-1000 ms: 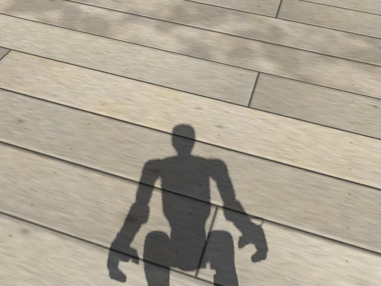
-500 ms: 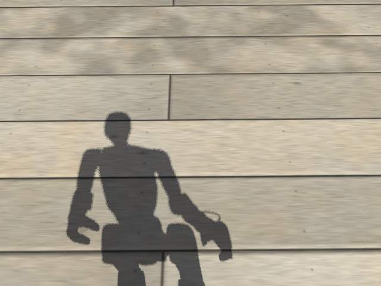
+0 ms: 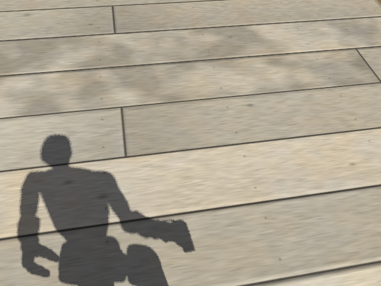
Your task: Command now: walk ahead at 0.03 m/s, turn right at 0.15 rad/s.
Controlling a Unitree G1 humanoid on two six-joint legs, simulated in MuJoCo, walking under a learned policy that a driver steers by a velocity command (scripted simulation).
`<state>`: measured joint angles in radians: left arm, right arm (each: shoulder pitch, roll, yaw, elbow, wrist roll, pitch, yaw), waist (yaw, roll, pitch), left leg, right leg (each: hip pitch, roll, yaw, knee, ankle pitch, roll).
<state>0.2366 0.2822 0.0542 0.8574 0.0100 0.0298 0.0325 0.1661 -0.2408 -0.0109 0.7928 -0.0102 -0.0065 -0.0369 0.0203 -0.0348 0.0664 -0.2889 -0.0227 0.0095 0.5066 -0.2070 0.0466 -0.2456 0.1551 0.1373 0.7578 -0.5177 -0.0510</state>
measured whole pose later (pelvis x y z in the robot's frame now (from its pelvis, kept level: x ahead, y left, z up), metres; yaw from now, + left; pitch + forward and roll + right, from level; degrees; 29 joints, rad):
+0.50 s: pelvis +0.00 -0.01 +0.01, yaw +0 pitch -2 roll +0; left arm 0.24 0.22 0.00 1.08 0.01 0.01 0.04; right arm 0.22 -0.24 -0.01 1.00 -0.01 0.01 -0.02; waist -0.02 0.02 0.03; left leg -0.20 -0.02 0.00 0.38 -0.14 0.02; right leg -0.09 0.04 0.06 0.38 -0.25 -0.02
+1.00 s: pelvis +0.01 -0.02 +0.01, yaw +1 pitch -2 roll +0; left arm 0.28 0.17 -0.02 1.15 0.01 -0.01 0.04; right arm 0.26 -0.18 0.01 1.13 -0.01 0.01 -0.03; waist -0.01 0.01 0.03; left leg -0.21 -0.01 -0.02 0.39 -0.16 0.00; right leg -0.08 0.05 0.05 0.37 -0.27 -0.04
